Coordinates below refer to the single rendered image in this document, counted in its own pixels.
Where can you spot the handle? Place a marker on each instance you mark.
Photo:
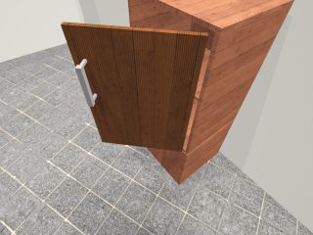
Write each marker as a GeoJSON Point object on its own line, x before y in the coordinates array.
{"type": "Point", "coordinates": [81, 74]}

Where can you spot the cupboard door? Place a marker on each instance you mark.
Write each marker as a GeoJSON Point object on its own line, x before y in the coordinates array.
{"type": "Point", "coordinates": [145, 80]}

